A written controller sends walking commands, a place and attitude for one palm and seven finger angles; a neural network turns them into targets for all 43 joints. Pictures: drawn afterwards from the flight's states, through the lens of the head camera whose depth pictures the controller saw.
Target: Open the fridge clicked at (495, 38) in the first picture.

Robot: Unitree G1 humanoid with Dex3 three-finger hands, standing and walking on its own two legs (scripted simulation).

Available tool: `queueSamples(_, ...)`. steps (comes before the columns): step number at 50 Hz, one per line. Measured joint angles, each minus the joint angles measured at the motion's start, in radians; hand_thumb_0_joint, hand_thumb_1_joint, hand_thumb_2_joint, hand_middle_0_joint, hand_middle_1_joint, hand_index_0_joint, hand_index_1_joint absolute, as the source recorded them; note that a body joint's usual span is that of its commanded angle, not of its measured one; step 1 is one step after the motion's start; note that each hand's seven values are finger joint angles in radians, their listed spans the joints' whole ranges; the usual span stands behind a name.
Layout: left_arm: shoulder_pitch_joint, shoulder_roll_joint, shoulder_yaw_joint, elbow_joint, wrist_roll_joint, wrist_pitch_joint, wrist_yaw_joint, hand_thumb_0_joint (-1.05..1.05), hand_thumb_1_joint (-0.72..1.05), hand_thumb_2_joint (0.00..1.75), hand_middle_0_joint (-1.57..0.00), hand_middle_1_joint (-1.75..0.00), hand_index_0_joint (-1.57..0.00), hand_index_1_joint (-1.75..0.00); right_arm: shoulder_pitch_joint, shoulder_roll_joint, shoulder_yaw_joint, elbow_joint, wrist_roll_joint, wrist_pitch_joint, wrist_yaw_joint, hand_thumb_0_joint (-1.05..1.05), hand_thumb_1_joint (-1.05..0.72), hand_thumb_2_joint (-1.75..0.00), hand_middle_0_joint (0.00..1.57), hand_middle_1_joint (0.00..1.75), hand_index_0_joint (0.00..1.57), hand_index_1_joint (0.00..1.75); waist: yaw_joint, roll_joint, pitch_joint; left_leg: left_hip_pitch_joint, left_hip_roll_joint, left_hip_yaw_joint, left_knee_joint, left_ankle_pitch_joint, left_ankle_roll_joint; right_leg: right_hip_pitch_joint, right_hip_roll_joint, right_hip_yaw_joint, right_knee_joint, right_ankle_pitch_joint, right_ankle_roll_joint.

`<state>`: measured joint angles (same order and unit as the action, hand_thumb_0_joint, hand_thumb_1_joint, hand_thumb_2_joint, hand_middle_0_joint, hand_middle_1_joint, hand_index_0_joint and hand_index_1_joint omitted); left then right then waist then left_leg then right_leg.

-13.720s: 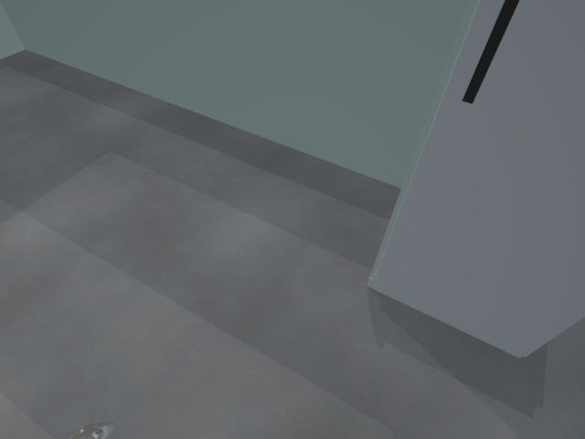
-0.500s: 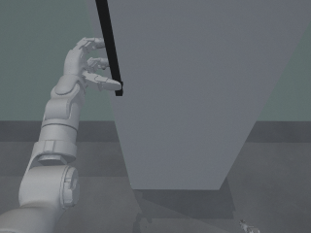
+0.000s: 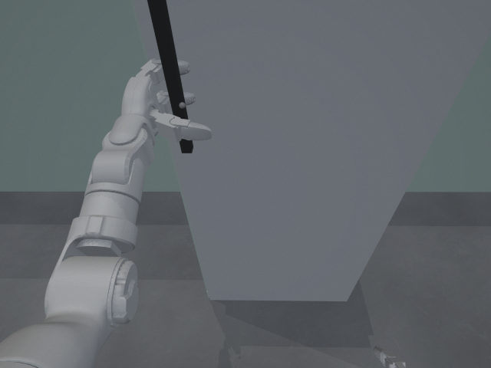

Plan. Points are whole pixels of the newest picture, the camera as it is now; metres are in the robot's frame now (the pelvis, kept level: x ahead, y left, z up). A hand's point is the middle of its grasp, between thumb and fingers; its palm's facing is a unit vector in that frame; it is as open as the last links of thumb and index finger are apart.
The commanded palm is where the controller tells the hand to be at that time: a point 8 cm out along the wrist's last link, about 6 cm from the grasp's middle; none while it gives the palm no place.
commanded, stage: slide the fingers in behind the handle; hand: left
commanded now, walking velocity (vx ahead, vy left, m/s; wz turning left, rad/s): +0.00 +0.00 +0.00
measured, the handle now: (176, 77) +0.50 +0.13 +0.26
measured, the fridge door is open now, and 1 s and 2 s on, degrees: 0 0 0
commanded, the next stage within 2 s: grip the handle and tug to test in 0.78 s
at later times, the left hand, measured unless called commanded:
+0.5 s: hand (185, 106) +0.43 +0.11 +0.24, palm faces +0.01 -1.00 +0.01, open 14.2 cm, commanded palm +0.41 +0.16 +0.23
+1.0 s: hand (183, 106) +0.44 +0.11 +0.24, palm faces +0.02 -1.00 +0.03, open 13.7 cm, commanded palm +0.41 +0.17 +0.23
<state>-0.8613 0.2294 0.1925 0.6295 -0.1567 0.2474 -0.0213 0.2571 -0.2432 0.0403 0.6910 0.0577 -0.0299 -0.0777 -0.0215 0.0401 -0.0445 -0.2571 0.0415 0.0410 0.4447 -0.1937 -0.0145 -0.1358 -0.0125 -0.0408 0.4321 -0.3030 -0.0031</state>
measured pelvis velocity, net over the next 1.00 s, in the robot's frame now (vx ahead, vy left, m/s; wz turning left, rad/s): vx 0.01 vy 0.00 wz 0.00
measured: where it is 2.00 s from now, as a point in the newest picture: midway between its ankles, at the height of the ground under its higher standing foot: outside the picture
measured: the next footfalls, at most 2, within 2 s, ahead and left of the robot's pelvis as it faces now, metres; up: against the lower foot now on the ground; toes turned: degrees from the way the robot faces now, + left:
none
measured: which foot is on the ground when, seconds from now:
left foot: down 0.00-1.00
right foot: down 0.00-1.00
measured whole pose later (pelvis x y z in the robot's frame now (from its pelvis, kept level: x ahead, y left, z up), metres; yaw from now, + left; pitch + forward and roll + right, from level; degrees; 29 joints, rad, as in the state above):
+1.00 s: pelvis +0.01 +0.00 +0.00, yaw +0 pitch +0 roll +0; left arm -0.82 0.21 0.19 0.55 -0.16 0.30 0.00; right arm 0.24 -0.24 0.04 0.69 0.05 0.00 -0.08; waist -0.01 0.04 -0.05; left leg -0.23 0.04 0.04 0.43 -0.20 -0.02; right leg -0.11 -0.01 -0.04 0.42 -0.31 0.00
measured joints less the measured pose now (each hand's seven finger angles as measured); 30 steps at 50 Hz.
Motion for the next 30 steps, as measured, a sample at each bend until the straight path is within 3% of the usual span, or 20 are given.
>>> queueSamples(19,0.057,-0.022,-0.011,-0.11,-0.006,0.059,0.026,-0.02,-0.5,0.3,-0.3,-1.2,-0.24,-1.18,-0.021,-0.005,-0.008,-0.007,0.001,0.016,0.003,0.01,-0.91,-0.9,0.2,0.3,0.2,0.3,0.009,0.002,-0.006,0.025,0.003,-0.003,-0.01,-0.004,-0.006,0.025,0.004,-0.002,-0.008,-0.006,-0.006)
queueSamples(30,0.053,-0.026,-0.013,-0.097,-0.008,0.055,0.014,-0.02,-0.5,0.3,-0.3,-1.2,-0.27,-1.18,-0.045,0.004,0.0,-0.02,-0.005,0.025,0.004,0.01,-0.91,-0.9,0.2,0.3,0.2,0.3,0.013,0.0,-0.009,0.028,0.001,-0.005,-0.015,-0.003,-0.007,0.028,0.002,-0.005,-0.012,-0.006,-0.006)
